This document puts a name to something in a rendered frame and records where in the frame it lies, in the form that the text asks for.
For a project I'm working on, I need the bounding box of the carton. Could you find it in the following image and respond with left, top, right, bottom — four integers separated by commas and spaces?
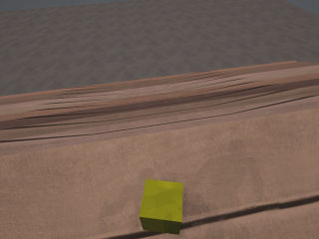
139, 179, 183, 235

